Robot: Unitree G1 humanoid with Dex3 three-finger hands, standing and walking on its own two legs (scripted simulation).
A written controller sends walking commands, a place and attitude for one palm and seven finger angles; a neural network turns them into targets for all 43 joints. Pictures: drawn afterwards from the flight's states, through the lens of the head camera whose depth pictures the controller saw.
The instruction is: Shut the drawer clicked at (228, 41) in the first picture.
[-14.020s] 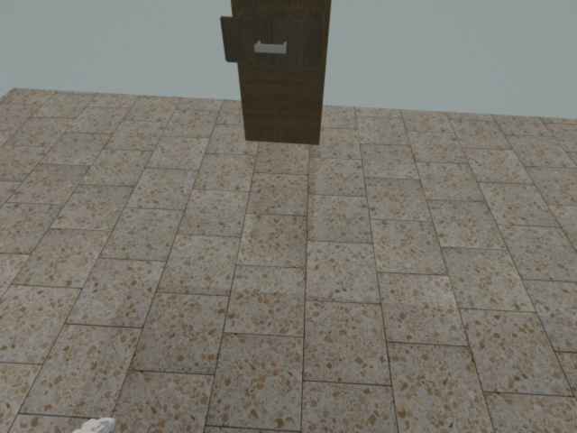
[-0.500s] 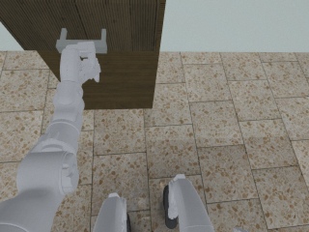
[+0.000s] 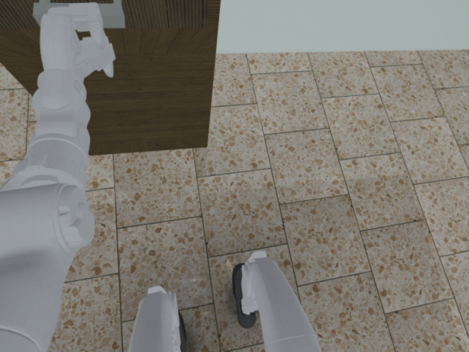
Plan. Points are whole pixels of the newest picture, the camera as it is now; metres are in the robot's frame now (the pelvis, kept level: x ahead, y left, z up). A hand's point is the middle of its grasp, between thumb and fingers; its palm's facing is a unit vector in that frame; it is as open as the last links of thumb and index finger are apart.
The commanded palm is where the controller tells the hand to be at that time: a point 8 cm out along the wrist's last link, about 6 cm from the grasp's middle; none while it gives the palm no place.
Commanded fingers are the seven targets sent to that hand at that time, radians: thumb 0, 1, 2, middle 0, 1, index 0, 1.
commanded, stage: push the drawer shut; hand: left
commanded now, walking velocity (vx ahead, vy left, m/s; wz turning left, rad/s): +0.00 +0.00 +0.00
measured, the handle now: (81, 4) +0.66 +0.13 +0.05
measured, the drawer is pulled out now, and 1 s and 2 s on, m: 0.01 0.00 0.00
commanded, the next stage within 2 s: pull the fist back off the drawer in 0.32 s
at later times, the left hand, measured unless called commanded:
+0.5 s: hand (102, 38) +0.60 +0.10 +0.05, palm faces -0.06 -1.00 -0.07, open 3.0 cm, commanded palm +0.62 +0.12 +0.05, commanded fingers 0.00 0.90 0.90 -1.40 -1.60 -1.40 -1.60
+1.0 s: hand (113, 41) +0.59 +0.09 +0.05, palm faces -0.07 -1.00 -0.05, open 3.3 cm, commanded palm +0.54 +0.13 +0.05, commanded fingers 0.00 0.90 0.90 -1.40 -1.60 -1.40 -1.60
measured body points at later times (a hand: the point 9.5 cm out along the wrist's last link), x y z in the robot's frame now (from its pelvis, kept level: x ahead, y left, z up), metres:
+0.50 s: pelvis -0.01 +0.00 -0.01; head +0.20 +0.04 +0.38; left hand +0.60 +0.16 +0.05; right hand -0.05 -0.25 -0.11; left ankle +0.00 +0.11 -0.60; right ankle +0.10 -0.13 -0.60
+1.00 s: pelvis +0.00 +0.01 +0.00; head +0.21 +0.01 +0.41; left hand +0.58 +0.14 +0.06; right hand -0.04 -0.24 -0.10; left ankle +0.00 +0.11 -0.60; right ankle +0.10 -0.13 -0.60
